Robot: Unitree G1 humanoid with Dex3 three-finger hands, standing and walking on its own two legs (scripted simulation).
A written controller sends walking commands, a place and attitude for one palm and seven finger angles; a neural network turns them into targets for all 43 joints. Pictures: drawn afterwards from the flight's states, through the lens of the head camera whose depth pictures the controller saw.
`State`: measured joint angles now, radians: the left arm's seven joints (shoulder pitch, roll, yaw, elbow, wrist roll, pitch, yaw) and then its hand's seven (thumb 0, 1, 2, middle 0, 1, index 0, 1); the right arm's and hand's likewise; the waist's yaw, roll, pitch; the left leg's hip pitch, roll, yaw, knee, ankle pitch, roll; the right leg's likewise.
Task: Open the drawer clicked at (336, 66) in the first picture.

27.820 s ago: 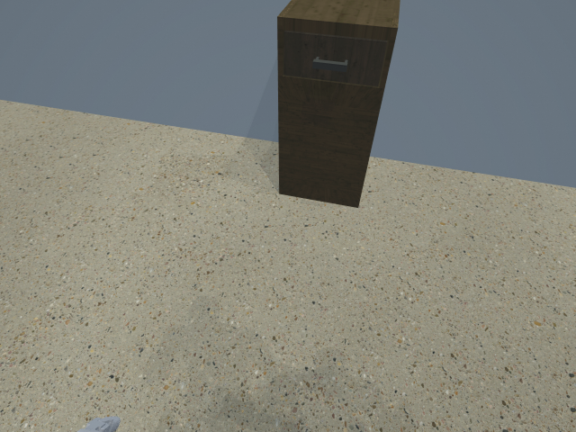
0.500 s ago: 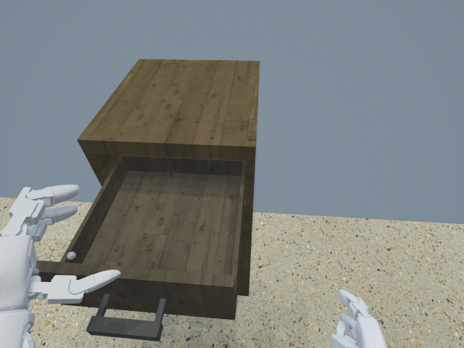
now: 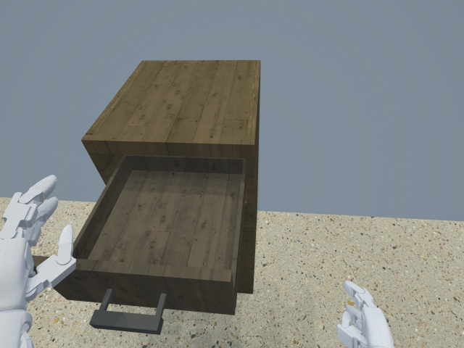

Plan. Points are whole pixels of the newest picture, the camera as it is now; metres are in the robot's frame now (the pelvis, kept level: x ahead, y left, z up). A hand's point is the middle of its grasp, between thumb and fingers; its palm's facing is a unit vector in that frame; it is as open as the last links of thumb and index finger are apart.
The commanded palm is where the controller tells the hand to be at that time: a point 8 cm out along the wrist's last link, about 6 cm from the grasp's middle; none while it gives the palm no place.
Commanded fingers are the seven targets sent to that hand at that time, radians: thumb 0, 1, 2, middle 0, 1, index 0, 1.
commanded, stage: draw the hand back to the body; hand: left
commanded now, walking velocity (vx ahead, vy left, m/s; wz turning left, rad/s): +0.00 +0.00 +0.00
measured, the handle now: (131, 309) +0.19 +0.22 -0.05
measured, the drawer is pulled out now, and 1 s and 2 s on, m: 0.30 0.30 0.30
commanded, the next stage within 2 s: step back with the hand held close in 0.12 s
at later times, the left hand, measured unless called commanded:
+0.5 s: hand (66, 266) +0.18 +0.24 +0.14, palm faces +0.27 -0.82 -0.50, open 7.4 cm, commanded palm +0.11 +0.29 +0.17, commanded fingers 0.00 0.90 0.90 -0.20 -0.30 -0.20 -0.30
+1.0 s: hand (12, 324) +0.10 +0.26 +0.15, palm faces +0.38 -0.82 -0.42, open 7.4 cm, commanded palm +0.04 +0.31 +0.17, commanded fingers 0.00 0.90 0.90 -0.20 -0.30 -0.20 -0.30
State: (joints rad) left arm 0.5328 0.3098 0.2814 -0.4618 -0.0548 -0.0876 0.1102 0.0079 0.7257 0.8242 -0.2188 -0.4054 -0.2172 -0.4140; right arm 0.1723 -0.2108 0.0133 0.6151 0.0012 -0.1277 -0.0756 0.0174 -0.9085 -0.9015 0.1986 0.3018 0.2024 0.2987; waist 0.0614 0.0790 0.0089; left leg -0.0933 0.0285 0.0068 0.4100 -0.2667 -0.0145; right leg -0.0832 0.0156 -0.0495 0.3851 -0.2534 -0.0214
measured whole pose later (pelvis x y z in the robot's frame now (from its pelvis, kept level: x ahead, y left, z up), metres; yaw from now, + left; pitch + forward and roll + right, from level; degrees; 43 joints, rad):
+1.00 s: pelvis -0.09 +0.03 -0.02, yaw +0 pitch +1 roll -1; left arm 0.62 0.34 0.35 -0.64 -0.03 -0.20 0.16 0.01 0.89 0.90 -0.21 -0.30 -0.21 -0.31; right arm 0.19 -0.20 0.01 0.55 0.00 -0.09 -0.06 0.02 -0.91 -0.90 0.20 0.30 0.21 0.30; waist 0.02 0.00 0.03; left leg -0.43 0.00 0.01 0.67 -0.35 0.02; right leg -0.39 -0.01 -0.04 0.56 -0.19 0.00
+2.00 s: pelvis -0.28 -0.05 -0.01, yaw -1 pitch +1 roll +2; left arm 0.63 0.37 0.38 -0.57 -0.04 -0.18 0.14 0.01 0.89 0.90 -0.21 -0.30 -0.21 -0.31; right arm 0.22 -0.19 0.01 0.64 0.01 -0.05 -0.05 0.02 -0.91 -0.90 0.20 0.30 0.21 0.30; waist -0.01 -0.02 -0.03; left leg -0.48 -0.01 0.02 1.03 -0.35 0.00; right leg -0.31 -0.04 -0.09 0.51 -0.22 -0.04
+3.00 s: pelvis -0.34 -0.04 +0.00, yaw +2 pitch -2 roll +0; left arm 0.28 0.21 0.02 1.00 0.01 0.03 0.03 -0.01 0.94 0.90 -0.20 -0.29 -0.20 -0.30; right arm 0.32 -0.18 -0.01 1.02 -0.02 0.02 -0.03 0.01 -0.91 -0.90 0.20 0.30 0.20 0.30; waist -0.01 0.01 0.07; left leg -0.19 0.01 0.00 0.47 -0.24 0.00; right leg -0.21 0.06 0.02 0.44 -0.19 -0.04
